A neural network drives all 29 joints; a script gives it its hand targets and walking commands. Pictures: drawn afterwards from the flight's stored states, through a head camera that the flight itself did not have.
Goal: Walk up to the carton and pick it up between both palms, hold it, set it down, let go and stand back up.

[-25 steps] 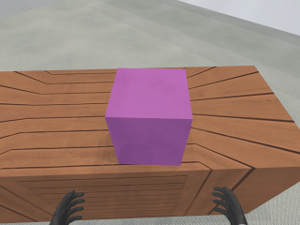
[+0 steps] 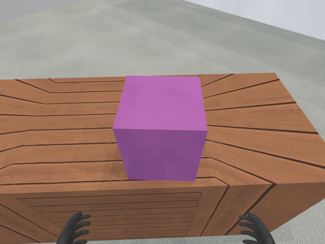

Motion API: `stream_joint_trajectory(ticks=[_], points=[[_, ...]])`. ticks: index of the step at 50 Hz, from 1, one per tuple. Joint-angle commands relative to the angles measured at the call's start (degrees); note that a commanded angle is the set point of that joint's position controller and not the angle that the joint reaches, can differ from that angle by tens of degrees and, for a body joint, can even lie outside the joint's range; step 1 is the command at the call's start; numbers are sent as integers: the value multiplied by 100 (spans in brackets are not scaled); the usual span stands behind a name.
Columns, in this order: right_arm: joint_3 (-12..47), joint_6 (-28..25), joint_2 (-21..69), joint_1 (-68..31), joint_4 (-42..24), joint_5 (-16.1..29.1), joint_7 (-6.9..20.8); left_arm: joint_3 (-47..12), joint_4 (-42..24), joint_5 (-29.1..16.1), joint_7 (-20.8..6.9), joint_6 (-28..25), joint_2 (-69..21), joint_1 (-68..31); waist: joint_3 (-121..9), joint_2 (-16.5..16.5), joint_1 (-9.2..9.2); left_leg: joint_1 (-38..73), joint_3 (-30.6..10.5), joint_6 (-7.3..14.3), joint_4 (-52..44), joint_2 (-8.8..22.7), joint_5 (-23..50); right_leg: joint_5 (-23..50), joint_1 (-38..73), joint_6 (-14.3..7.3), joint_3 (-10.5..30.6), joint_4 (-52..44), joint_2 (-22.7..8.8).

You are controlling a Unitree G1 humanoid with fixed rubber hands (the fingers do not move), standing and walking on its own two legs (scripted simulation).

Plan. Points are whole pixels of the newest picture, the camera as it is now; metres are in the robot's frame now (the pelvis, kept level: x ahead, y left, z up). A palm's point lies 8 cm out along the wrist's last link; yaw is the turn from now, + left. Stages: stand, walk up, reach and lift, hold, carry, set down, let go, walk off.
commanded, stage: stand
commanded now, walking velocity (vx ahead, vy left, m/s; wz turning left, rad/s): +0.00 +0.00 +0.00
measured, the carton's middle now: (162, 130) +0.43 +0.01 +0.02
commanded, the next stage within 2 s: none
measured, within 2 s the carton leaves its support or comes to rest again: neither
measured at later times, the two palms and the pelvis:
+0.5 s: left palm out of the picture +0.14 +0.28 -0.07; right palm out of the picture +0.14 -0.30 -0.08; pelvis +0.01 +0.00 +0.00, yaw +0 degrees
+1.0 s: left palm out of the picture +0.13 +0.29 -0.08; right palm out of the picture +0.12 -0.30 -0.09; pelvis +0.01 +0.00 +0.00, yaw +0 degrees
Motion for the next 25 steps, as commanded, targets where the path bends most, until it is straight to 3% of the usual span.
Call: stream_joint_trajectory(ticks=[1, 2, 3, 4, 5, 7, 9, 10, 11, 13, 15, 16, 17, 18, 20, 21, 22, 24, 25], points=[[-365, 355, -1456, -76, -140, -691, -117, 517, -5, 784, 92, -474, 1468, -40, -574, -17, 62, 107, -119, 137, 14, 246, 270, 697, -647, -289, 572, 164, -584], [-400, 380, -1429, -72, -134, -649, -108, 502, -20, 754, 70, -489, 1479, -106, -599, -223, -52, 79, -234, 93, -19, 235, 262, 562, -743, -270, 444, 267, -495], [-405, 347, -1501, 84, -138, -613, -85, 521, -99, 754, 76, -504, 1575, -150, -645, -520, -32, 135, -362, 159, 61, 340, 283, 311, -730, -287, 391, 313, -479], [-394, 368, -1540, 20, -19, -583, -27, 447, 2, 741, 26, -530, 1419, -65, -720, -392, -22, 224, -300, 163, 32, 339, 109, 147, -844, -250, 335, 215, -446], [-376, 344, -1531, 37, -41, -614, -5, 440, 30, 764, 3, -550, 1459, -75, -431, -63, -35, 111, -322, 174, 12, 307, -42, -72, -952, -241, 441, 161, -469], [-324, 366, -1547, -67, 59, -638, -24, 451, 105, 765, 13, -507, 1589, -32, -408, -12, -81, 2, -464, 280, -21, 417, 16, 238, -867, -317, 466, 188, -503], [-371, 410, -1746, -241, -22, -603, -61, 505, 88, 727, 23, -514, 1667, -46, -593, 224, -26, -111, -292, 190, 68, 346, 143, 376, -596, -274, 476, 136, -496], [-374, 446, -1766, -155, 7, -592, -61, 501, 122, 762, 31, -545, 1744, -124, -620, -25, -54, 59, -369, 150, -13, 318, 267, 284, -665, -275, 383, 273, -458], [-338, 421, -1686, -140, 42, -585, -40, 461, 169, 765, 27, -556, 1727, -164, -427, -9, -105, -126, -433, 198, -42, 343, 180, 298, -643, -246, 396, 194, -431], [-343, 466, -1718, -196, 38, -544, -17, 484, 304, 746, 16, -531, 1787, -11, -432, 187, 47, -90, -374, 292, 81, 377, 521, 507, -608, -289, 377, 209, -489], [-284, 484, -1753, -89, -9, -533, -78, 511, 241, 766, 0, -565, 1829, -23, -604, 107, -29, -31, -489, 284, 35, 416, 703, 698, -394, -353, 430, 223, -551], [-338, 464, -1774, -149, -14, -531, -91, 498, 249, 763, -8, -532, 1743, -224, -697, -88, -103, 44, -422, 236, 41, 376, 632, 693, -417, -291, 355, 282, -523], [-344, 488, -1797, -26, -16, -502, -75, 449, 337, 717, -33, -568, 1695, -85, -638, -359, -42, 237, -526, 234, 71, 435, 808, 579, -659, -288, 359, 289, -458], [-387, 483, -1963, 13, 69, -473, -105, 403, 368, 708, -19, -579, 1479, -128, -767, 25, 31, 192, -511, 273, 73, 504, 965, 763, -484, -270, 401, 216, -482], [-359, 519, -1920, -137, 62, -464, -30, 456, 421, 729, -20, -581, 1721, -105, -567, -132, -48, 124, -484, 257, 2, 460, 634, 482, -595, -268, 306, 178, -459], [-327, 510, -1816, -129, 27, -522, -66, 399, 487, 700, -4, -594, 1685, -42, -574, 193, 12, 137, -392, 249, 33, 376, 661, 754, -483, -239, 512, 76, -501], [-332, 481, -1770, -63, 73, -504, -56, 487, 524, 692, -9, -573, 1803, -69, -680, 17, -40, 49, -401, 263, 16, 435, 803, 1006, -302, -282, 475, 169, -570], [-352, 514, -1884, -278, 18, -501, -62, 485, 536, 740, -1, -578, 1894, -96, -517, -306, -9, 127, -442, 256, -23, 415, 722, 555, -627, -214, 269, 71, -464], [-370, 497, -1907, -296, -17, -479, -60, 431, 518, 671, -6, -628, 1687, -184, -535, 2, 55, 193, -417, 281, 37, 397, 782, 725, -563, -314, 508, 98, -557]])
